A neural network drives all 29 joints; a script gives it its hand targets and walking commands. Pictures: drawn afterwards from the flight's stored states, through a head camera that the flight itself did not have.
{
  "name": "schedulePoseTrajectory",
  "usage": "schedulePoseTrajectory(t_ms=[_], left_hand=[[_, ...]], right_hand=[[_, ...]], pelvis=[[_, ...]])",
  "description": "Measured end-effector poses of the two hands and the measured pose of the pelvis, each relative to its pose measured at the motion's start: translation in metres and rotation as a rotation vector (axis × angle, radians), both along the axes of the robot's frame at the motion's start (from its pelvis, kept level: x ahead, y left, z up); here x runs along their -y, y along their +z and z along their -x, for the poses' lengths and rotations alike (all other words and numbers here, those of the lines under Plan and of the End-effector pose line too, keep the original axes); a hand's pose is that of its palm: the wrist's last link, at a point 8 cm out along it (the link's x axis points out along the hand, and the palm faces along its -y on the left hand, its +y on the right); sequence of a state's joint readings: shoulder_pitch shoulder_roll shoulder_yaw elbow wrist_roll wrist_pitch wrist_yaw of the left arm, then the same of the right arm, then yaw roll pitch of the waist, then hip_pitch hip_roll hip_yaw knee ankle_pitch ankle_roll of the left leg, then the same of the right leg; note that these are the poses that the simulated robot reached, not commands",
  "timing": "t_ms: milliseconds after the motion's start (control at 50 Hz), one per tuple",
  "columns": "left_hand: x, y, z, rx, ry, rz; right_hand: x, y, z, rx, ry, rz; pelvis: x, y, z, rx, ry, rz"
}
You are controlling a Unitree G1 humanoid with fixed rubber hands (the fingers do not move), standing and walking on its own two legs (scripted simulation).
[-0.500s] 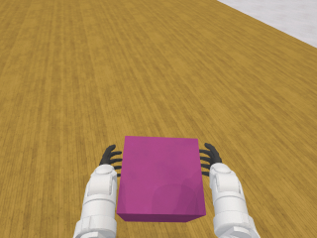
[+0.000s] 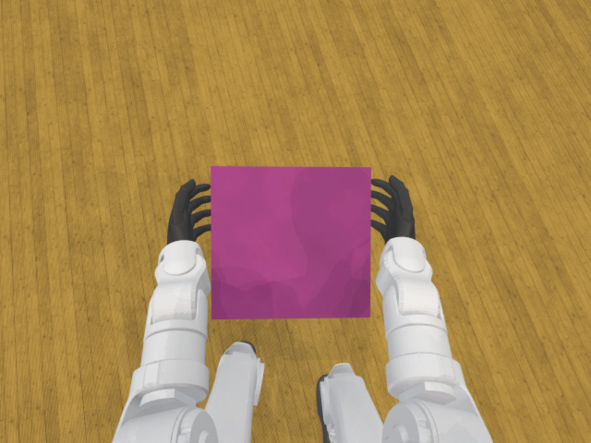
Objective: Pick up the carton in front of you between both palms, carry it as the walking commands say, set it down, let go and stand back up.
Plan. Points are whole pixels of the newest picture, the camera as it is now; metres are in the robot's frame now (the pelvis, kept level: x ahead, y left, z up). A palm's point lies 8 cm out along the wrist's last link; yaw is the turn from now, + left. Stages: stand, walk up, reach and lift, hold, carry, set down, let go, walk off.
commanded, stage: set down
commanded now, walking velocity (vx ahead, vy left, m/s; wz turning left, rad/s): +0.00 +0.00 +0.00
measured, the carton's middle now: (289, 237) +0.42 +0.04 -0.17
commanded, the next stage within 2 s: none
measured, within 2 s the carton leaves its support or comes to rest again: rests again in 2.00 s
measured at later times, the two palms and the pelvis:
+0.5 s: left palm (184, 249) +0.40 +0.22 -0.22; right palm (348, 241) +0.44 -0.07 -0.21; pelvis -0.02 +0.00 -0.12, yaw -4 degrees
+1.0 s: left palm (182, 259) +0.41 +0.26 -0.37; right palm (318, 244) +0.47 -0.03 -0.35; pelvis -0.05 +0.00 -0.23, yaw -6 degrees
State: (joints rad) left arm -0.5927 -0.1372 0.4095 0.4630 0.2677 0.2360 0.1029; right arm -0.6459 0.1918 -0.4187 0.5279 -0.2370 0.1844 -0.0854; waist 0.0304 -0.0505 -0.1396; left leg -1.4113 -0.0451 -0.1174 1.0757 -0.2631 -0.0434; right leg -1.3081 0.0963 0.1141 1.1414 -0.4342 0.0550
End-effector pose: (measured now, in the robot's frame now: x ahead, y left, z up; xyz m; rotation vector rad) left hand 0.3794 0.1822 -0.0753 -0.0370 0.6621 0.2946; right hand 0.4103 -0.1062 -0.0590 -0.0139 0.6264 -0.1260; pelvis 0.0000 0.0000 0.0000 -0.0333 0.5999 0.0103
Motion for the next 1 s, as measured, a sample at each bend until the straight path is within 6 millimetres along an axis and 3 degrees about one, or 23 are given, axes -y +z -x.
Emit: schedulePoseTrajectory(t_ms=[160,400,1000], left_hand=[[-0.009,-0.038,-0.011,-0.035,-0.026,-0.001],[-0.029,-0.115,-0.017,-0.052,-0.019,-0.013],[-0.075,-0.294,-0.029,-0.116,-0.007,-0.011]], right_hand=[[-0.007,-0.04,-0.01,-0.032,0.004,-0.007],[-0.029,-0.119,-0.023,-0.04,0.024,0.01],[-0.074,-0.292,-0.057,-0.091,0.126,0.04]], pelvis=[[0.006,-0.037,0.004,-0.087,-0.016,0.002],[0.006,-0.097,0.013,-0.179,-0.035,0.014],[0.0,-0.225,0.048,-0.185,-0.071,0.025]])
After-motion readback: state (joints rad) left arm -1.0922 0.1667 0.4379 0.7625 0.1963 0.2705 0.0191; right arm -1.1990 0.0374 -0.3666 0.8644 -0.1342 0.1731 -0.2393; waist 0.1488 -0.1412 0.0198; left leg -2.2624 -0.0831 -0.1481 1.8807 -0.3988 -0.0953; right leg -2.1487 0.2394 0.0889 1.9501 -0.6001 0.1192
